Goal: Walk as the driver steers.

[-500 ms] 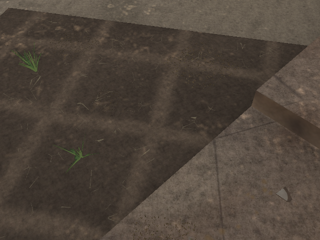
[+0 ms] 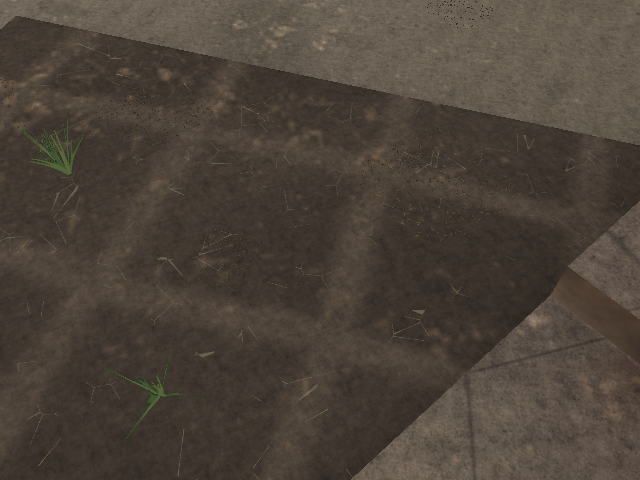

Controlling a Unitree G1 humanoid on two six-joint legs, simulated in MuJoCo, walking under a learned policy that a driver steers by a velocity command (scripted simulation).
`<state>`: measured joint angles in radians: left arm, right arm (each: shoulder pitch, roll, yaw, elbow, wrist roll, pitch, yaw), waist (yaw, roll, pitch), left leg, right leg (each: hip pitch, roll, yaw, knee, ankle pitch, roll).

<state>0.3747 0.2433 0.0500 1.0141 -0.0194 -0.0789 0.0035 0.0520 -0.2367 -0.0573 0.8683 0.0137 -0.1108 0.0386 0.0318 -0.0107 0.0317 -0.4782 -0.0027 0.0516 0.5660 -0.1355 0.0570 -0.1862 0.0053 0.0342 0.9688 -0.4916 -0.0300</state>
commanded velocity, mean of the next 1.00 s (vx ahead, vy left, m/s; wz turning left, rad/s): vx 0.45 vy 0.00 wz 0.00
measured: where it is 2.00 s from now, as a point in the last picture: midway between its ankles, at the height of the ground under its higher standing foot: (366, 354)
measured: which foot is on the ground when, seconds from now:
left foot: down 0.00-0.50, up 0.52-1.00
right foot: up 0.00-0.48, down 0.50-1.00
